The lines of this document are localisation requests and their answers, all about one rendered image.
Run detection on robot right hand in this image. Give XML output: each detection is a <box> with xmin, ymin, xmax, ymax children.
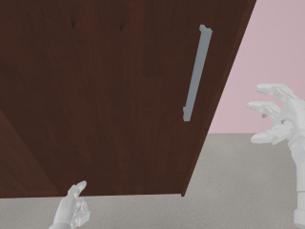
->
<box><xmin>246</xmin><ymin>83</ymin><xmax>305</xmax><ymax>145</ymax></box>

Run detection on handle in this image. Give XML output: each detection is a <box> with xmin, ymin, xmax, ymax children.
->
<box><xmin>183</xmin><ymin>24</ymin><xmax>213</xmax><ymax>121</ymax></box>

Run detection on wardrobe door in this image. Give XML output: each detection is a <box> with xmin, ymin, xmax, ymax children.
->
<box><xmin>0</xmin><ymin>109</ymin><xmax>57</xmax><ymax>192</ymax></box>
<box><xmin>0</xmin><ymin>0</ymin><xmax>248</xmax><ymax>197</ymax></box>

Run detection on right robot forearm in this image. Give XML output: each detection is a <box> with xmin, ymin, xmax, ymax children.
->
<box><xmin>287</xmin><ymin>130</ymin><xmax>305</xmax><ymax>229</ymax></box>

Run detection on robot left hand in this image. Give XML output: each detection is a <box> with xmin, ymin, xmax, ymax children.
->
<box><xmin>53</xmin><ymin>180</ymin><xmax>91</xmax><ymax>229</ymax></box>

